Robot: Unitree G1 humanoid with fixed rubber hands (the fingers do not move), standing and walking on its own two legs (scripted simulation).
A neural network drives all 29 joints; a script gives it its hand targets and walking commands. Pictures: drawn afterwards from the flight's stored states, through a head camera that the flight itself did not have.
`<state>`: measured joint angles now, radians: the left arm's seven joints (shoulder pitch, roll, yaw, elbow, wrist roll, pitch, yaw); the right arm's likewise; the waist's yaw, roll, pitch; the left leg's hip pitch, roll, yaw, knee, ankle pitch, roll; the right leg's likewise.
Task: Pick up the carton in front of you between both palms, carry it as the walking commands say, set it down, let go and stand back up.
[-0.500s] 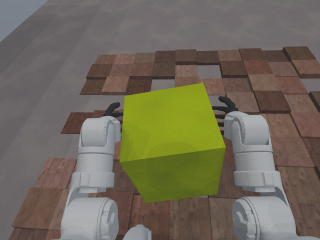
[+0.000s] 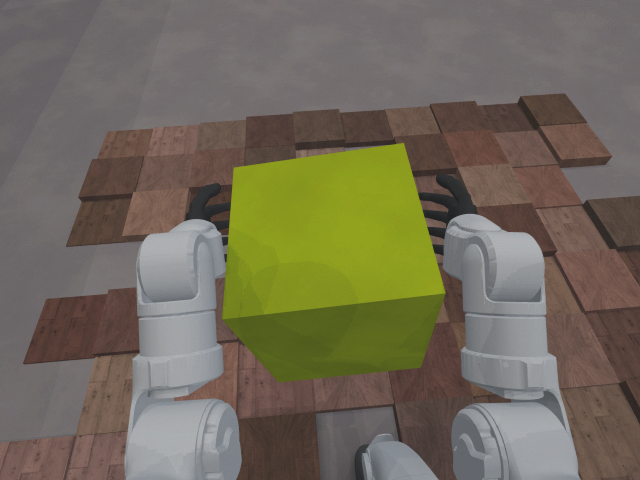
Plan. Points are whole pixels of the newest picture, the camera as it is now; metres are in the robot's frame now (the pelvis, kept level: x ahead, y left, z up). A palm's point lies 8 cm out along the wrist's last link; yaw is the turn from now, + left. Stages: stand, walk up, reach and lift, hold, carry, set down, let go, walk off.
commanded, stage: carry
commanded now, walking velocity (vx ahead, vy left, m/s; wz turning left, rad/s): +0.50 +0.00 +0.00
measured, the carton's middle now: (334, 275) +0.37 -0.03 +0.02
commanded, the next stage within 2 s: none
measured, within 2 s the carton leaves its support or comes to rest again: neither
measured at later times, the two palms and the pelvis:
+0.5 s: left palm (190, 112) +0.68 +0.17 +0.07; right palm (362, 91) +0.70 -0.12 +0.07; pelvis +0.32 +0.00 -0.04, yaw +0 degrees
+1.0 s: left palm out of the picture +0.99 +0.18 +0.14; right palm out of the picture +0.98 -0.11 +0.14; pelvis +0.62 +0.03 -0.02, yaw +1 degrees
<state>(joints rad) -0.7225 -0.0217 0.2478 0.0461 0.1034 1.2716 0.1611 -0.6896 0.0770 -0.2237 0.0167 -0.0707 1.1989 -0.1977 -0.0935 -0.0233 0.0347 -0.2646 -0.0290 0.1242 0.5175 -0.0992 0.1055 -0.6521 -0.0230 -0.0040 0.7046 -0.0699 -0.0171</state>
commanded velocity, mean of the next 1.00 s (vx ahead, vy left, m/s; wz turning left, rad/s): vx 0.50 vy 0.00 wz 0.00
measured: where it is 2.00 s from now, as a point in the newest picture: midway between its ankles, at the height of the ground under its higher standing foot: (285, 213)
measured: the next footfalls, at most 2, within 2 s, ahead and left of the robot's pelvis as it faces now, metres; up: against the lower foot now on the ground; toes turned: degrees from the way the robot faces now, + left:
right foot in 0.08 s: +0.25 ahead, -0.09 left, -0.03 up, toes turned -4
left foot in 0.56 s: +0.54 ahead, +0.11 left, -0.02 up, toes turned +6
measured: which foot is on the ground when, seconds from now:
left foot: down 0.00-0.10, up 0.12-0.54, down 0.56-1.00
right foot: up 0.00-0.06, down 0.08-0.56, up 0.58-1.00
